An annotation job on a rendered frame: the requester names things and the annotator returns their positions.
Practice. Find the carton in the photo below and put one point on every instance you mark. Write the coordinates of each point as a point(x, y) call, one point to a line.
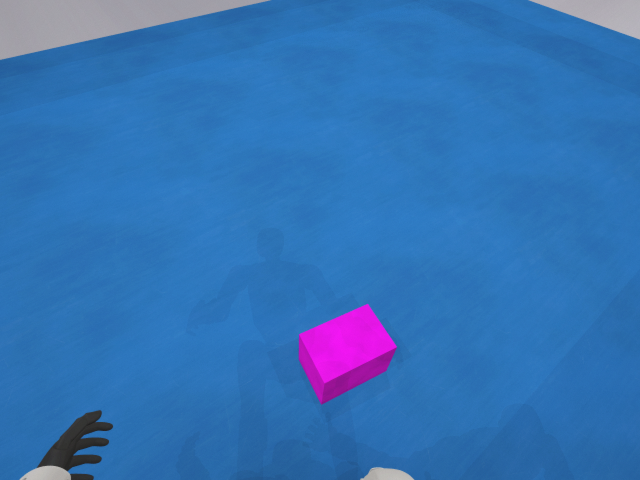
point(345, 352)

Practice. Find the left robot hand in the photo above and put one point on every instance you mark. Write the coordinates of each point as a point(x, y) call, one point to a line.
point(61, 453)

